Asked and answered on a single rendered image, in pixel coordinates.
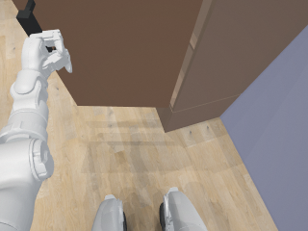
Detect robot left hand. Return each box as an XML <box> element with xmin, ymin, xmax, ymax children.
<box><xmin>21</xmin><ymin>29</ymin><xmax>72</xmax><ymax>80</ymax></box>

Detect handle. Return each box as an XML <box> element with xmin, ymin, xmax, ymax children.
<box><xmin>16</xmin><ymin>0</ymin><xmax>57</xmax><ymax>53</ymax></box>

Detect robot left thigh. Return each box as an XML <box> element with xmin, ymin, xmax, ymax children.
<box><xmin>90</xmin><ymin>198</ymin><xmax>124</xmax><ymax>231</ymax></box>

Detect robot thigh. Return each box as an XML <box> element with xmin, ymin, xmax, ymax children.
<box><xmin>163</xmin><ymin>191</ymin><xmax>208</xmax><ymax>231</ymax></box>
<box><xmin>90</xmin><ymin>198</ymin><xmax>124</xmax><ymax>231</ymax></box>

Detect left robot forearm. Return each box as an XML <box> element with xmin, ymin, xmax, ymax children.
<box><xmin>0</xmin><ymin>69</ymin><xmax>49</xmax><ymax>144</ymax></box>

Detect cupboard door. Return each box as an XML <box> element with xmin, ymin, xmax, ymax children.
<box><xmin>12</xmin><ymin>0</ymin><xmax>203</xmax><ymax>108</ymax></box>

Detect robot right thigh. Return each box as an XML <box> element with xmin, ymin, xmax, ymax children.
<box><xmin>163</xmin><ymin>191</ymin><xmax>208</xmax><ymax>231</ymax></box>

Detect robot left upper arm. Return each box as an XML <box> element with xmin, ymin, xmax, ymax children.
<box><xmin>0</xmin><ymin>138</ymin><xmax>55</xmax><ymax>231</ymax></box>

